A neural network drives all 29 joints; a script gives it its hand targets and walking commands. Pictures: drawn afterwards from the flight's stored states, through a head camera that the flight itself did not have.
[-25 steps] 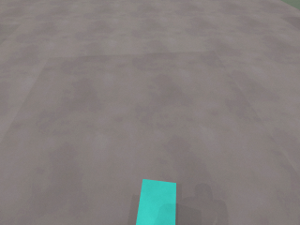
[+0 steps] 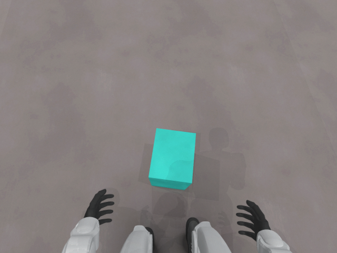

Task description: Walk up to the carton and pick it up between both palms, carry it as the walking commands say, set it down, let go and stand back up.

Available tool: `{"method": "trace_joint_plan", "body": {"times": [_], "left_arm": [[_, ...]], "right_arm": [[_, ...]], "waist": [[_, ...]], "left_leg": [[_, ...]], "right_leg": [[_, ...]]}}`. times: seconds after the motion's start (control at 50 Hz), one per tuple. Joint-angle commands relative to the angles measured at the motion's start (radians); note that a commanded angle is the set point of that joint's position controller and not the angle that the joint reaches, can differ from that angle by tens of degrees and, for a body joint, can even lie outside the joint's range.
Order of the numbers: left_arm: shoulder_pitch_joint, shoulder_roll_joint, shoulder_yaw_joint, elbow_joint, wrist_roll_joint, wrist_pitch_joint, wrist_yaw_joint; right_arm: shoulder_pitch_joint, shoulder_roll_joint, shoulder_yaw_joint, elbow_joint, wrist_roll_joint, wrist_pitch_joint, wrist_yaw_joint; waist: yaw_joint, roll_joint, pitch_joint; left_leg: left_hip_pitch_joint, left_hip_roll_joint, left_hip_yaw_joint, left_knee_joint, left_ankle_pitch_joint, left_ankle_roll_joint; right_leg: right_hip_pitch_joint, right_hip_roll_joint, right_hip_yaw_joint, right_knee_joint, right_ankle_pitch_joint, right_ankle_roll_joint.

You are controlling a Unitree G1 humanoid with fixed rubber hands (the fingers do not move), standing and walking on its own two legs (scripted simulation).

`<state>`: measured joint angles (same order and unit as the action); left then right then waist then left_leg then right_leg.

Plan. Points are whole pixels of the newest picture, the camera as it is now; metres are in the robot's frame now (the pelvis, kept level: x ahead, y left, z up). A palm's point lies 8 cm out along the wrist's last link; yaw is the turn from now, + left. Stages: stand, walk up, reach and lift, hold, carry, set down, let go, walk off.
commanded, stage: reach and lift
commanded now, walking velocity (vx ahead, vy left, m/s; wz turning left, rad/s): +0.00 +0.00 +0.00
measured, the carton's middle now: (171, 161) +0.45 -0.02 -0.57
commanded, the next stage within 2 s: none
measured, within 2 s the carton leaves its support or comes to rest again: neither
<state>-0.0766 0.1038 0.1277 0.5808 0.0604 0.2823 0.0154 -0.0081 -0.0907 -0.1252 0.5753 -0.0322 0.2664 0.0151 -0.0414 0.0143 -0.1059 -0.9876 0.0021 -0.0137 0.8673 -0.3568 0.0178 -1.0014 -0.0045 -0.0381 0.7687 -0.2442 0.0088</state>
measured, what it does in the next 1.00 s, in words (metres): lowers itself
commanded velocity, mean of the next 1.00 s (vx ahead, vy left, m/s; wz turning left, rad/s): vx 0.00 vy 0.00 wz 0.00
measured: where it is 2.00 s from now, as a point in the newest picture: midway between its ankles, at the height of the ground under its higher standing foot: outside the picture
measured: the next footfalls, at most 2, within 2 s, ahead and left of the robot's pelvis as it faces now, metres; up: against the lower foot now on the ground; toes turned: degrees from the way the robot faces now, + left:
none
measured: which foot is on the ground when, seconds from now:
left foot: down 0.00-1.00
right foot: down 0.00-1.00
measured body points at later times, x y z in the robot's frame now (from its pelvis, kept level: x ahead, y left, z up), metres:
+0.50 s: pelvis -0.13 -0.02 -0.07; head +0.13 -0.02 +0.30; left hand +0.37 +0.14 -0.16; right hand +0.32 -0.21 -0.16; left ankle +0.01 +0.10 -0.69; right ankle +0.05 -0.13 -0.68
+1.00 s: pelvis -0.08 -0.02 -0.08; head +0.29 -0.04 +0.16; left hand +0.51 +0.12 -0.22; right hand +0.46 -0.22 -0.23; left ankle +0.01 +0.10 -0.69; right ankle +0.05 -0.13 -0.69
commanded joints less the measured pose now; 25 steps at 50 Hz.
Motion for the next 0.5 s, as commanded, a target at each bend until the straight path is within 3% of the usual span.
{"method": "trace_joint_plan", "body": {"times": [0.0, 0.02, 0.06, 0.08, 0.1, 0.12, 0.14, 0.16, 0.18, 0.2, 0.22, 0.24, 0.26, 0.28, 0.3, 0.32, 0.34, 0.36, 0.38, 0.4, 0.42, 0.44, 0.46, 0.48], "left_arm": [[-0.384, 0.095, 0.001, -0.302, -0.051, 0.013, 0.023], [-0.354, 0.129, 0.017, -0.294, -0.031, 0.065, 0.023], [-0.545, 0.194, 0.003, -0.364, -0.064, 0.148, 0.029], [-0.522, 0.174, -0.010, -0.310, -0.057, 0.185, 0.028], [-0.525, 0.181, -0.022, -0.262, -0.074, 0.231, 0.026], [-0.568, 0.198, -0.018, -0.205, -0.068, 0.270, 0.019], [-0.660, 0.216, -0.008, -0.105, -0.082, 0.299, 0.006], [-0.637, 0.223, -0.012, 0.008, -0.087, 0.313, -0.006], [-0.773, 0.221, -0.011, 0.025, -0.099, 0.328, -0.015], [-0.803, 0.232, 0.001, 0.093, -0.122, 0.338, -0.014], [-0.946, 0.240, 0.030, 0.107, -0.113, 0.320, -0.012], [-0.968, 0.270, 0.032, 0.134, -0.110, 0.301, -0.007], [-1.047, 0.251, 0.036, 0.138, -0.113, 0.291, -0.002], [-1.017, 0.245, 0.047, 0.189, -0.105, 0.280, -0.002], [-1.134, 0.304, 0.082, 0.170, -0.092, 0.250, -0.003], [-1.182, 0.256, 0.064, 0.197, -0.098, 0.246, -0.002], [-1.246, 0.320, 0.078, 0.206, -0.073, 0.225, 0.007], [-1.322, 0.317, 0.065, 0.231, -0.093, 0.228, -0.001], [-1.304, 0.309, 0.035, 0.292, -0.095, 0.232, 0.004], [-1.350, 0.307, 0.026, 0.276, -0.111, 0.220, 0.007], [-1.405, 0.296, 0.016, 0.280, -0.118, 0.220, 0.016], [-1.457, 0.335, 0.028, 0.252, -0.117, 0.202, 0.020], [-1.526, 0.366, 0.033, 0.260, -0.118, 0.200, 0.031], [-1.559, 0.393, 0.032, 0.238, -0.123, 0.192, 0.041]], "right_arm": [[-0.365, -0.223, -0.086, -0.298, 0.057, 0.004, -0.006], [-0.384, -0.219, -0.091, -0.343, 0.053, 0.055, -0.017], [-0.540, -0.247, -0.087, -0.386, 0.080, 0.146, -0.030], [-0.565, -0.248, -0.099, -0.363, 0.044, 0.195, -0.042], [-0.568, -0.184, -0.007, -0.301, 0.073, 0.243, -0.049], [-0.628, -0.186, -0.022, -0.286, 0.057, 0.278, -0.051], [-0.679, -0.146, 0.014, -0.176, 0.063, 0.320, -0.063], [-0.651, -0.130, 0.005, -0.092, 0.041, 0.339, -0.079], [-0.752, -0.104, -0.009, -0.037, 0.056, 0.353, -0.069], [-0.786, -0.085, -0.014, 0.052, 0.071, 0.364, -0.075], [-0.921, -0.093, -0.045, 0.047, 0.060, 0.342, -0.081], [-0.912, -0.096, -0.063, 0.089, 0.021, 0.332, -0.102], [-1.009, -0.090, -0.076, 0.079, 0.027, 0.312, -0.104], [-1.002, -0.085, -0.086, 0.090, 0.011, 0.302, -0.126], [-1.151, -0.108, -0.121, 0.025, 0.009, 0.281, -0.137], [-1.168, -0.105, -0.137, 0.085, -0.007, 0.269, -0.149], [-1.230, -0.123, -0.144, 0.067, 0.007, 0.249, -0.154], [-1.271, -0.137, -0.137, 0.105, 0.006, 0.253, -0.168], [-1.290, -0.199, -0.181, 0.117, -0.018, 0.247, -0.176], [-1.337, -0.193, -0.185, 0.127, -0.023, 0.237, -0.187], [-1.396, -0.228, -0.216, 0.130, -0.033, 0.229, -0.194], [-1.426, -0.214, -0.204, 0.078, -0.008, 0.218, -0.202], [-1.518, -0.237, -0.202, 0.073, -0.034, 0.219, -0.216], [-1.552, -0.228, -0.184, 0.054, -0.024, 0.211, -0.217]], "waist": [[-0.032, 0.059, -0.726], [-0.019, 0.053, -0.824], [-0.016, 0.063, -0.857], [-0.029, 0.040, -0.796], [0.023, 0.009, -0.746], [0.010, 0.023, -0.638], [0.017, -0.015, -0.429], [-0.013, -0.026, -0.298], [-0.009, 0.018, -0.280], [-0.021, -0.001, -0.257], [-0.017, -0.021, -0.264], [-0.033, -0.041, -0.265], [-0.018, -0.034, -0.333], [-0.037, -0.046, -0.363], [-0.028, -0.046, -0.418], [-0.070, -0.035, -0.435], [-0.028, 0.032, -0.482], [-0.063, 0.024, -0.516], [-0.080, 0.089, -0.548], [-0.086, 0.059, -0.555], [-0.103, 0.108, -0.592], [-0.074, 0.099, -0.679], [-0.094, 0.047, -0.758], [-0.073, 0.020, -0.842]], "left_leg": [[0.439, 0.022, -0.059, 0.011, 0.496, -0.054], [0.468, 0.009, -0.032, 0.015, 0.409, -0.054], [0.362, -0.008, 0.015, -0.001, 0.117, -0.044], [0.319, -0.011, 0.017, -0.037, 0.032, -0.040], [0.291, -0.015, 0.025, -0.051, -0.048, -0.030], [0.256, -0.011, 0.029, -0.045, -0.097, -0.034], [0.149, -0.019, 0.035, -0.043, -0.253, -0.024], [0.078, -0.026, 0.040, -0.026, -0.261, -0.024], [0.094, -0.013, 0.006, -0.045, -0.354, -0.009], [0.097, -0.020, -0.009, -0.036, -0.391, -0.001], [0.075, -0.017, -0.018, -0.016, -0.396, 0.000], [0.061, -0.030, 0.004, 0.002, -0.344, -0.008], [0.090, -0.022, 0.000, 0.005, -0.302, 0.000], [0.070, -0.029, 0.012, 0.015, -0.248, -0.003], [0.017, -0.031, 0.006, 0.043, -0.241, 0.006], [0.003, -0.033, 0.009, 0.054, -0.260, 0.001], [0.033, -0.033, 0.012, 0.071, -0.283, -0.001], [0.000, -0.043, 0.032, 0.085, -0.317, -0.009], [0.058, -0.042, 0.023, 0.062, -0.329, -0.023], [0.047, -0.042, 0.015, 0.058, -0.338, -0.017], [0.075, -0.036, 0.023, 0.067, -0.293, -0.035], [0.099, -0.040, 0.039, 0.071, -0.256, -0.029], [0.043, -0.044, 0.032, 0.116, -0.234, -0.025], [0.084, -0.050, 0.031, 0.107, -0.211, -0.018]], "right_leg": [[0.309, 0.060, 0.008, 0.099, 0.278, -0.037], [0.368, 0.058, -0.002, 0.095, 0.251, -0.035], [0.468, 0.040, 0.003, 0.115, 0.094, -0.032], [0.470, 0.048, -0.014, 0.107, 0.042, -0.024], [0.520, 0.036, -0.015, 0.102, -0.043, -0.023], [0.481, 0.032, -0.022, 0.089, -0.095, -0.016], [0.435, 0.025, -0.006, 0.065, -0.336, -0.014], [0.387, 0.024, 0.008, 0.061, -0.367, -0.007], [0.346, 0.016, 0.009, 0.053, -0.465, -0.015], [0.305, 0.008, 0.002, 0.059, -0.468, -0.012], [0.237, 0.005, 0.016, 0.062, -0.471, -0.016], [0.220, 0.004, 0.012, 0.050, -0.447, -0.006], [0.204, 0.013, -0.001, 0.072, -0.369, 0.000], [0.241, 0.014, 0.008, 0.053, -0.328, 0.005], [0.232, 0.026, 0.020, 0.065, -0.329, 0.010], [0.242, 0.030, 0.015, 0.074, -0.368, 0.001], [0.206, 0.030, 0.006, 0.106, -0.381, 0.004], [0.227, 0.025, 0.014, 0.081, -0.454, -0.005], [0.210, 0.031, -0.003, 0.078, -0.452, -0.007], [0.194, 0.042, -0.022, 0.084, -0.438, -0.003], [0.177, 0.034, -0.017, 0.095, -0.371, -0.008], [0.223, 0.039, -0.020, 0.094, -0.335, 0.008], [0.241, 0.042, -0.011, 0.117, -0.330, 0.009], [0.250, 0.050, -0.033, 0.139, -0.305, 0.020]]}}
